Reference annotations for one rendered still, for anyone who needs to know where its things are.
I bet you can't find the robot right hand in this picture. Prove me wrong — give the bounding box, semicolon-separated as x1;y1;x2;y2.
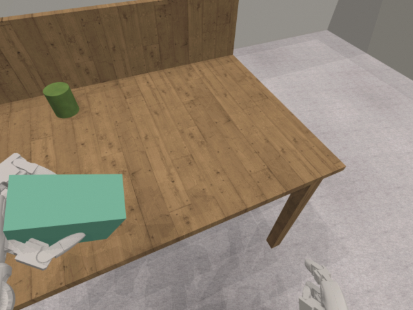
299;259;348;310

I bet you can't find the table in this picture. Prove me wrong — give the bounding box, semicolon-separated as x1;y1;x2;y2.
0;0;346;310

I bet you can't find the sponge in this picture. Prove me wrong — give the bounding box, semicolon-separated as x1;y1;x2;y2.
3;174;126;246

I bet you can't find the robot left hand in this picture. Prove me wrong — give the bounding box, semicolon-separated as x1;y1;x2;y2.
0;153;86;271

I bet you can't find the left robot forearm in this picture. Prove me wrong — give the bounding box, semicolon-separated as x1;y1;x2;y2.
0;263;15;310

